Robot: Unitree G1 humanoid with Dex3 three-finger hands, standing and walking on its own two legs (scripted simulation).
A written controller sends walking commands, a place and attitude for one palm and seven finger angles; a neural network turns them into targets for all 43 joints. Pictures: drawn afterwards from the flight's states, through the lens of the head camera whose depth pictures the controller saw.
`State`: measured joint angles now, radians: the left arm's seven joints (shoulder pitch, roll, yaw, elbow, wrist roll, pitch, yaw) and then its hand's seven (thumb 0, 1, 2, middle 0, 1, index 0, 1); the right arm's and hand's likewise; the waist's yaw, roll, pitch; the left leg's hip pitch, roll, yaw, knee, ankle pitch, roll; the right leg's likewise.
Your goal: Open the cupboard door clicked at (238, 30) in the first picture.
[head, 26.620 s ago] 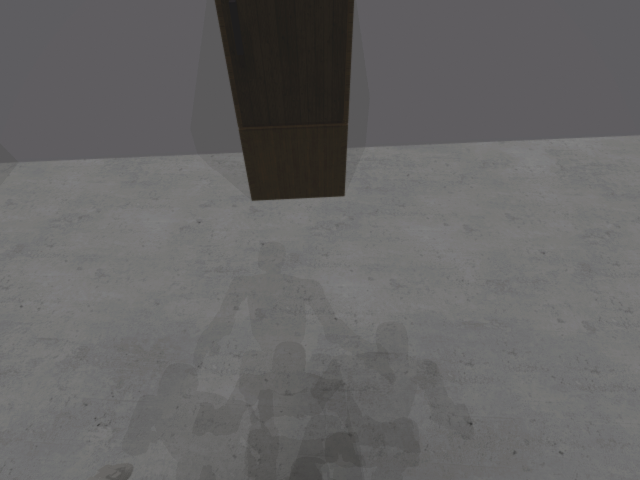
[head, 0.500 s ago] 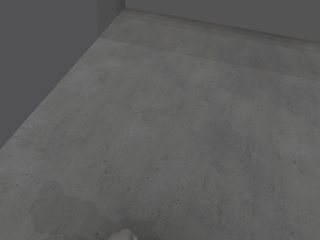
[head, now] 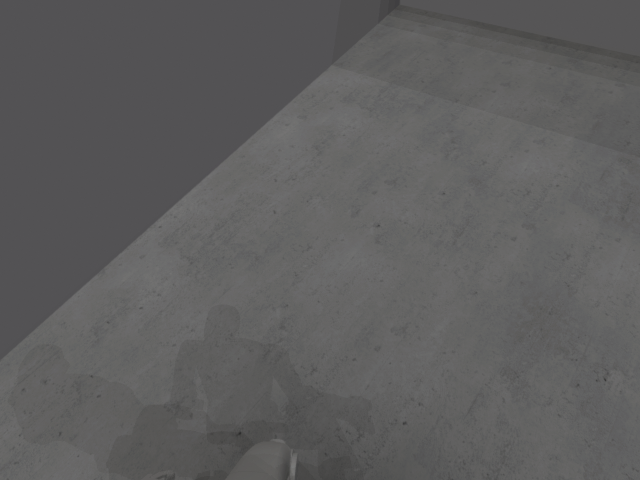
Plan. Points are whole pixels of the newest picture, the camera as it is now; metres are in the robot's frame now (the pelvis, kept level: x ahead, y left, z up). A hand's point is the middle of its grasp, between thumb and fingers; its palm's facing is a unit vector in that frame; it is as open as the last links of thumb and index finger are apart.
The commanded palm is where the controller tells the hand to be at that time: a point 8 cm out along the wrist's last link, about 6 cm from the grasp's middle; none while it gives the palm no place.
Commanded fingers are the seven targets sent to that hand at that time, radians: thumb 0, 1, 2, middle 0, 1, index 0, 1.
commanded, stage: turn to face it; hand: left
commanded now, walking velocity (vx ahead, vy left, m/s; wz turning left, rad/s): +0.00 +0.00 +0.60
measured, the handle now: out of the picture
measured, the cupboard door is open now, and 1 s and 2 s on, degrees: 48 48 48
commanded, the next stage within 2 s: none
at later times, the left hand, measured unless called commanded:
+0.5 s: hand out of the picture +0.03 +0.23 -0.16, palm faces +0.35 -0.90 -0.27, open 7.4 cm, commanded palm none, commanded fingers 0.00 0.90 0.90 -0.20 -0.30 -0.20 -0.30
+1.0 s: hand out of the picture -0.03 +0.15 -0.17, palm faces +0.62 -0.75 -0.24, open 7.3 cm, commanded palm none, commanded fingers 0.00 0.90 0.90 -0.20 -0.30 -0.20 -0.30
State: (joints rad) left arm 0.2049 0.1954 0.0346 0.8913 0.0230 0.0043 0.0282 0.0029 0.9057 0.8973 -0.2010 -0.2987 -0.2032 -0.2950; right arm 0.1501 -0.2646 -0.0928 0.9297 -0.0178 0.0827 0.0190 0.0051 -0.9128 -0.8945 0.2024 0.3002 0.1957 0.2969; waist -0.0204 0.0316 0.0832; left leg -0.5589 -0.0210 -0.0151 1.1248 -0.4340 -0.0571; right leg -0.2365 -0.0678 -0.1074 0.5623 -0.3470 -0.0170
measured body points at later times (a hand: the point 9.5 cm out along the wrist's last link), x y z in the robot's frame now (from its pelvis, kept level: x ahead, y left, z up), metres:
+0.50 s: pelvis +0.02 +0.00 +0.00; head +0.06 +0.02 +0.45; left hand +0.01 +0.28 -0.14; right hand +0.20 -0.21 -0.14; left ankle -0.01 +0.11 -0.74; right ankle +0.06 -0.15 -0.68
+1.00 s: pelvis +0.05 -0.04 +0.00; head +0.09 -0.01 +0.44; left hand -0.06 +0.19 -0.15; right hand +0.28 -0.19 -0.15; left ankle -0.03 +0.05 -0.71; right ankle +0.09 -0.14 -0.74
